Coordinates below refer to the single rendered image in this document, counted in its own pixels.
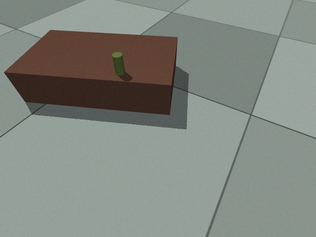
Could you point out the can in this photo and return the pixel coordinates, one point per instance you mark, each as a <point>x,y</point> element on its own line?
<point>118,63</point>

